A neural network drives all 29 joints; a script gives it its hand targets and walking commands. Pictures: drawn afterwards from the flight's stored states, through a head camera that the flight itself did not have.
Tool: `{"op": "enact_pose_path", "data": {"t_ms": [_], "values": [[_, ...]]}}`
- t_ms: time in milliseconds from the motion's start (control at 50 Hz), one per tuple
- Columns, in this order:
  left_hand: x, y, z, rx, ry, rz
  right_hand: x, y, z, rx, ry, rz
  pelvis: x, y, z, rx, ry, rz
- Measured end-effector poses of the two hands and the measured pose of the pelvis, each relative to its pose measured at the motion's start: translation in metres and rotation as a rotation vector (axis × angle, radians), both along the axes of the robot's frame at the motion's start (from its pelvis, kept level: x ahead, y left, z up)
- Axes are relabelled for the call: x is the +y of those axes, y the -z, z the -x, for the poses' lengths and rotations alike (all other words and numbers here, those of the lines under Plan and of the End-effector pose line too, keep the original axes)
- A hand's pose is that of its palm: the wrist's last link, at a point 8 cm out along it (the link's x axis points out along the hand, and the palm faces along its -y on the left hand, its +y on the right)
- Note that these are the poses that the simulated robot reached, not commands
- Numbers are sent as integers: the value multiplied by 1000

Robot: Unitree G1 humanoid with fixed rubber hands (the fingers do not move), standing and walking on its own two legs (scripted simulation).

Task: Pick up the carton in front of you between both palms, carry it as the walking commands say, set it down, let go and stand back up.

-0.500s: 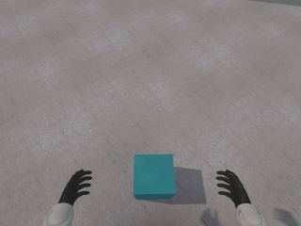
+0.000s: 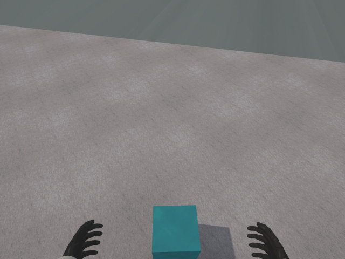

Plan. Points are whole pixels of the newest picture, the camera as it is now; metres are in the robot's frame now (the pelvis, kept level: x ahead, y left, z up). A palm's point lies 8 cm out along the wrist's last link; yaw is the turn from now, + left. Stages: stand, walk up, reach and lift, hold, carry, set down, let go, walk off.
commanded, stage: let go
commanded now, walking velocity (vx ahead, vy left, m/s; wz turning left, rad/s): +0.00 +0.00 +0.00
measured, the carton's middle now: (174, 235) +0.37 -0.01 -0.65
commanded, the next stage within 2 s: stand in 0.06 s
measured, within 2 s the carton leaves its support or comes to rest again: neither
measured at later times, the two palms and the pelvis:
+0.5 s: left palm out of the picture +0.14 +0.25 -0.12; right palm out of the picture +0.11 -0.27 -0.11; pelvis +0.05 +0.00 -0.01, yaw -3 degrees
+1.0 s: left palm out of the picture +0.09 +0.25 -0.14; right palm out of the picture +0.04 -0.25 -0.14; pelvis +0.04 +0.00 -0.01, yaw -4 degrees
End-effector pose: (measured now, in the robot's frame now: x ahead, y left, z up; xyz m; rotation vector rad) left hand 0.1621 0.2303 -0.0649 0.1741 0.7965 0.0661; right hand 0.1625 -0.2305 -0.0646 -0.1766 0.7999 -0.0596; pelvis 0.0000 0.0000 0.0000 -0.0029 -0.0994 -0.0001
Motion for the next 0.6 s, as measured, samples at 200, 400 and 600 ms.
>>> {"op": "enact_pose_path", "data": {"t_ms": [200,400,600], "values": [[20,25,21,61,-13,-104,-27,20,24,36,54,116,-1,4,-15,106,18,1],[23,50,28,172,-18,-104,-39,39,45,140,122,130,-2,10,-40,154,37,0],[21,61,29,240,-19,-105,-34,54,59,224,152,116,-1,14,-51,156,52,-5]]}}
